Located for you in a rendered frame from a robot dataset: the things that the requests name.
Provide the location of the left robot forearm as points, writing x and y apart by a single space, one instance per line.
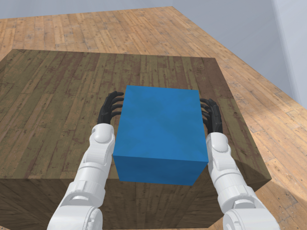
88 186

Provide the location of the right robot upper arm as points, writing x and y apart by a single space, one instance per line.
249 219

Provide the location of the carton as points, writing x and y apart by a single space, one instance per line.
160 136

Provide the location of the left robot upper arm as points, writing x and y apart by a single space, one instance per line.
77 218

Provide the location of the robot left hand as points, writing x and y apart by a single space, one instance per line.
106 114

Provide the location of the robot right hand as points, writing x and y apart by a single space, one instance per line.
214 121

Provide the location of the pedestal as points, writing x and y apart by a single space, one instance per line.
50 102

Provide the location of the right robot forearm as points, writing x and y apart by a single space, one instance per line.
232 190

